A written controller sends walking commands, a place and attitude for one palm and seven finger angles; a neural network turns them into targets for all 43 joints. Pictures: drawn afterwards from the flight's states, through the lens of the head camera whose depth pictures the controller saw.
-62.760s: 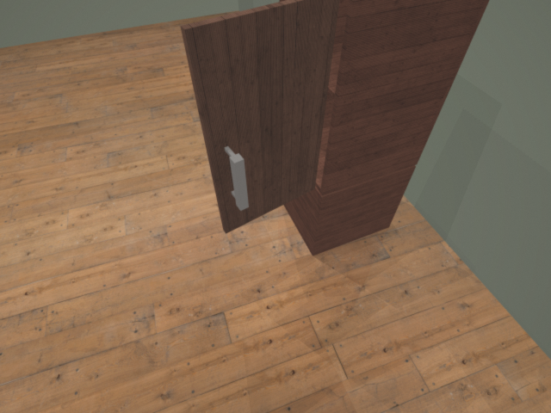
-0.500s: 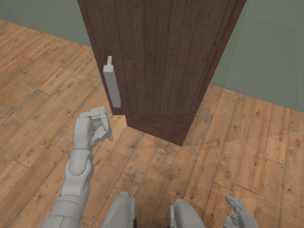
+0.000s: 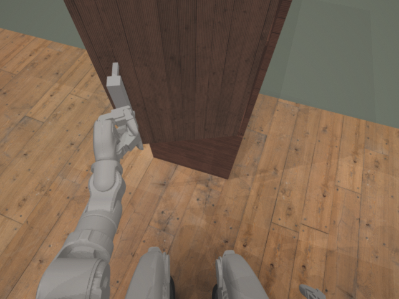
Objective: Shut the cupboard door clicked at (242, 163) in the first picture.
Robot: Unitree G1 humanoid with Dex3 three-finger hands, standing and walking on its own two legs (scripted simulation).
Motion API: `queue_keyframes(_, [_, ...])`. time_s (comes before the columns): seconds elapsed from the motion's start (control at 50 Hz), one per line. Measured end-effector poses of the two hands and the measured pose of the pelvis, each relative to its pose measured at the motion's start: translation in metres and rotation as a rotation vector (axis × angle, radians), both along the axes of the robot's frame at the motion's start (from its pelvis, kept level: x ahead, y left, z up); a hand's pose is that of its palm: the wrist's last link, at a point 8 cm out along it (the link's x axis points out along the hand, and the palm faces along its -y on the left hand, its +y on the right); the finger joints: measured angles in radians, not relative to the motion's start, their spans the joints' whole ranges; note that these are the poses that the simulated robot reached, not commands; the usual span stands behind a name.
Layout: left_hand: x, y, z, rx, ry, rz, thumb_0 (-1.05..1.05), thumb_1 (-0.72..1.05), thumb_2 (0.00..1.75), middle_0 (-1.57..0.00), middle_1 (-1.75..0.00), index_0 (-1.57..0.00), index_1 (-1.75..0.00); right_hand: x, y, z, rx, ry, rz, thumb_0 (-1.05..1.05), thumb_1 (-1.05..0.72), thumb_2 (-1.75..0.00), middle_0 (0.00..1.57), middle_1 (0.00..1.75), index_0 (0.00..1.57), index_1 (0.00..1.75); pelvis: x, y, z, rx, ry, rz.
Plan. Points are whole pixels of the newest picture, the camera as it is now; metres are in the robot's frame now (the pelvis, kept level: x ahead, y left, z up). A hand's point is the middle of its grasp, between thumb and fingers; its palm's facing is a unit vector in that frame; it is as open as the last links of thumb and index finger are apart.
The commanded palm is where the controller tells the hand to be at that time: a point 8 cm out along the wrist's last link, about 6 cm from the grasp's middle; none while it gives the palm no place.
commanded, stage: bring the fist close to the handle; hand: left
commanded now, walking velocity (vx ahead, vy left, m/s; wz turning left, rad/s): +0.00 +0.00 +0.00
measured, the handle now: (125, 101) +0.52 +0.15 +0.03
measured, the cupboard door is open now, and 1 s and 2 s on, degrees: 24 13 0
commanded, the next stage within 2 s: push the door shut along its arc in 0.20 s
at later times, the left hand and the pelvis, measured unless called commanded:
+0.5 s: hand (141, 133) +0.44 +0.11 +0.03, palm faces +0.03 -1.00 -0.04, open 3.1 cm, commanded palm +0.43 +0.16 +0.03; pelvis +0.00 +0.00 +0.00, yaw +0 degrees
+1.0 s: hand (139, 108) +0.50 +0.11 +0.03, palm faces -0.09 -0.99 -0.05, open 3.1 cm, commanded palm +0.50 +0.15 +0.03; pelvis -0.01 +0.01 -0.02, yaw -1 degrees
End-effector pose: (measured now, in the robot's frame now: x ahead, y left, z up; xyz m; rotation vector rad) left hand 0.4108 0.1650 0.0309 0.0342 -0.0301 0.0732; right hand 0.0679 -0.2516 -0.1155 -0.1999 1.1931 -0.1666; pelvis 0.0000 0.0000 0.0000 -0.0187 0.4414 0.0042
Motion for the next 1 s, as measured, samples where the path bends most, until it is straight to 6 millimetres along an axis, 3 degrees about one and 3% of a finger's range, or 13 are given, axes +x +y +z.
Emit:
queue_keyframes(0.16, [-0.006,0.004,-0.004,-0.013,0.012,0.017,0.02,0.90,0.90,-1.30,-1.50,-1.30,-1.50,-0.008,0.000,0.003,-0.007,0.040,0.000,0.00,-0.91,-0.90,0.20,0.30,0.20,0.30,0.001,0.000,0.004,0.000,-0.005,0.005])
queue_keyframes(0.42, [-0.002,-0.003,-0.001,-0.001,0.006,-0.032,0.01,0.90,0.90,-1.30,-1.50,-1.31,-1.50,0.016,0.000,0.006,-0.015,-0.011,0.016,0.00,-0.91,-0.90,0.20,0.30,0.20,0.30,0.002,0.004,0.004,-0.005,-0.005,0.007])
queue_keyframes(0.56, [0.017,-0.005,0.002,0.010,-0.016,-0.053,0.02,0.89,0.90,-1.31,-1.50,-1.31,-1.50,0.018,0.001,0.002,-0.026,-0.019,0.019,0.00,-0.91,-0.90,0.20,0.30,0.20,0.30,-0.001,0.003,-0.001,-0.008,0.004,0.012])
queue_keyframes(0.76, [0.048,0.003,0.003,0.022,0.012,-0.099,0.01,0.89,0.90,-1.34,-1.50,-1.31,-1.50,-0.018,-0.002,-0.008,-0.035,0.076,-0.025,0.00,-0.91,-0.90,0.20,0.30,0.20,0.30,-0.005,0.004,-0.010,-0.018,0.030,0.013])
queue_keyframes(1.0, [0.077,0.004,0.002,0.013,0.032,-0.162,0.01,0.90,0.90,-1.33,-1.50,-1.31,-1.50,-0.068,-0.004,-0.007,-0.061,0.186,-0.088,0.00,-0.91,-0.90,0.20,0.30,0.20,0.30,-0.008,0.008,-0.017,-0.035,0.058,0.008])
